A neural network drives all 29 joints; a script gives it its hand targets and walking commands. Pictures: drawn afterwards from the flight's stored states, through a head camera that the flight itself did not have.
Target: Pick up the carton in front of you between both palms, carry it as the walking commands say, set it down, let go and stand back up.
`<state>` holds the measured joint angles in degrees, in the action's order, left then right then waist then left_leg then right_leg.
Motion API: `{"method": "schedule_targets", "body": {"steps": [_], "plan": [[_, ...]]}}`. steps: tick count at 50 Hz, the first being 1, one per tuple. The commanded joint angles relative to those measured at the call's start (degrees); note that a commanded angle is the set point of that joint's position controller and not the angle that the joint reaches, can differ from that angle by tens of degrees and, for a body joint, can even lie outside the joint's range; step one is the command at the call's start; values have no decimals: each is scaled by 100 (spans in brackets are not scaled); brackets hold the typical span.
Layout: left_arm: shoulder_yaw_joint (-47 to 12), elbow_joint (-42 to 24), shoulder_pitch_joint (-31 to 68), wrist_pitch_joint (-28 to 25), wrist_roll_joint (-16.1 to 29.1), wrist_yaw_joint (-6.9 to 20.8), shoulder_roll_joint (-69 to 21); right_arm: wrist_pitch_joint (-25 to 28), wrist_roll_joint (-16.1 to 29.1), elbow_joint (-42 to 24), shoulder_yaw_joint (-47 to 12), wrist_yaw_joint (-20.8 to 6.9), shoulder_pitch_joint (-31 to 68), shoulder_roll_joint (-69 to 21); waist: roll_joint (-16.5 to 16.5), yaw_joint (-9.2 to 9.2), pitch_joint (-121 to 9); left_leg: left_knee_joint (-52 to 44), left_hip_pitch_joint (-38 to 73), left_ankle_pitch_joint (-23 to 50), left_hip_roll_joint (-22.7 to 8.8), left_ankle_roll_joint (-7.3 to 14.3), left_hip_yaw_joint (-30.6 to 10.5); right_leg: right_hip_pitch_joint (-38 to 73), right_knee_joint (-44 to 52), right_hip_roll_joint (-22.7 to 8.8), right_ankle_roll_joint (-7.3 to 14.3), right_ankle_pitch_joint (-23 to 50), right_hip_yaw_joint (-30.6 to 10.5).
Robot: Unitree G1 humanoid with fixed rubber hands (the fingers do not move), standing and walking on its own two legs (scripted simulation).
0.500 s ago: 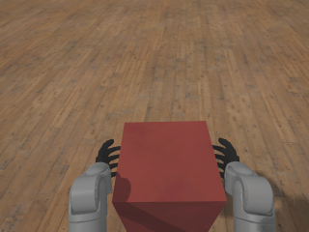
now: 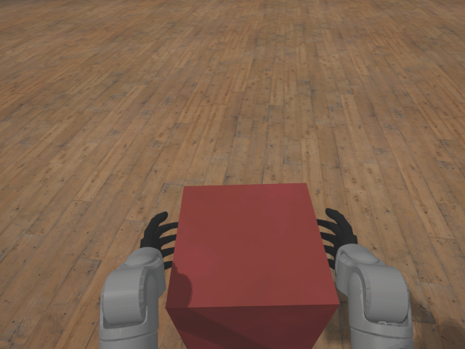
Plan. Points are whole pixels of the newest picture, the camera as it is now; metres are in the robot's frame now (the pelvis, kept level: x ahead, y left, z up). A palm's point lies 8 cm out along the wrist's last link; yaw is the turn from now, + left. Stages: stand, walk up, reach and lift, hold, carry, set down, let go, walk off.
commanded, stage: carry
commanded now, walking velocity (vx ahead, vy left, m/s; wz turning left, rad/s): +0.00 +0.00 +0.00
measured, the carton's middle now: (247, 274) +0.27 +0.00 +0.01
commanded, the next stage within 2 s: hold in 1.52 s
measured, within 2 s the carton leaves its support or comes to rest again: neither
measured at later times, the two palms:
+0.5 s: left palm (148, 293) +0.22 +0.15 +0.06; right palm (347, 293) +0.22 -0.14 +0.06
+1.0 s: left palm (148, 293) +0.22 +0.16 +0.04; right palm (339, 292) +0.23 -0.14 +0.04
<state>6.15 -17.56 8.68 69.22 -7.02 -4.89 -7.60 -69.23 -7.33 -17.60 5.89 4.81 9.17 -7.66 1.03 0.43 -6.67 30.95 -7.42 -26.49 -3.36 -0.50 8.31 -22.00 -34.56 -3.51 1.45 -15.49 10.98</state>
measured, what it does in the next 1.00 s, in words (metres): shifts its weight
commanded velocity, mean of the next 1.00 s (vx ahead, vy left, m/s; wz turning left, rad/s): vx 0.00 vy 0.00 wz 0.00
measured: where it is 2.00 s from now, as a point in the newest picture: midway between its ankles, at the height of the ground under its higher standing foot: outside the picture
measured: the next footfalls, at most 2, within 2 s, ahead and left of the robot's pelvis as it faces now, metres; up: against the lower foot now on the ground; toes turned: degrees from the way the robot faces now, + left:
none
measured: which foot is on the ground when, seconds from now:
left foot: down 0.00-1.00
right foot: down 0.00-1.00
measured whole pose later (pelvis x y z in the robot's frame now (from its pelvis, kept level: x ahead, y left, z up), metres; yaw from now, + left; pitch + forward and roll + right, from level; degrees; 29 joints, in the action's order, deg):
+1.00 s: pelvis -0.06 +0.01 +0.00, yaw +0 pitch +2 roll +0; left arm 9.5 8.6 11.2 41.2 -13.0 -1.5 -8.0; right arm -41.3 -13.3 8.2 9.1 1.5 11.3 -8.0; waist 0.6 0.0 -4.8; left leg 32.2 -11.8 -22.1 -1.8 1.3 9.1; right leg -23.6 -29.7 -4.9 1.3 -7.4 10.1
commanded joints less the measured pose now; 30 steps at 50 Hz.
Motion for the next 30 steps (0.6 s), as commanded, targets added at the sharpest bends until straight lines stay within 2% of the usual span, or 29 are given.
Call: {"method": "schedule_targets", "body": {"steps": [1, 7, 14, 21, 30], "plan": [[-4137, -329, 2570, -23, 2397, 1519, -5302, 18, 2336, -264, -4042, -1502, 2430, -5273, 30, -47, -1354, -212, -32, 3620, -611, 41, -308, 1200, 73, -556, 116, 2892, -553], [-4182, -34, 2400, -242, 2236, 1584, -5395, 239, 2237, 12, -4149, -1574, 2309, -5372, -49, -38, -1160, -370, -230, 2841, -555, 74, -343, 1194, 257, -595, 107, 2713, -613], [-4098, 257, 2468, -758, 1995, 1591, -5227, 745, 2019, 312, -4080, -1583, 2392, -5194, -67, -22, -927, -667, -467, 1842, -534, 136, -424, 1148, 569, -590, 70, 1923, -697], [-3659, 777, 2331, -1325, 1559, 1593, -4874, 1314, 1531, 827, -3645, -1555, 2175, -4897, -68, -18, -837, -778, -600, 1435, -527, 155, -465, 1097, 723, -591, 42, 1576, -742], [-2907, 1807, 2592, -2373, 936, 1578, -4715, 2369, 890, 1796, -2928, -1542, 2445, -4742, -104, -24, -818, -842, -797, 1083, -511, 222, -524, 1027, 827, -578, 22, 1255, -772]]}}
